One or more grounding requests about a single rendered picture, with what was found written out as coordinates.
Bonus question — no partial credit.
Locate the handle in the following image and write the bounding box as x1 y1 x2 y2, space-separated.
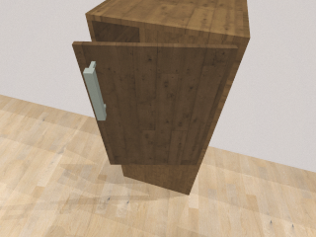
83 61 107 120

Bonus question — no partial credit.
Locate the cupboard door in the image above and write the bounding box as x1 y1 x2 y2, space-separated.
72 40 238 166

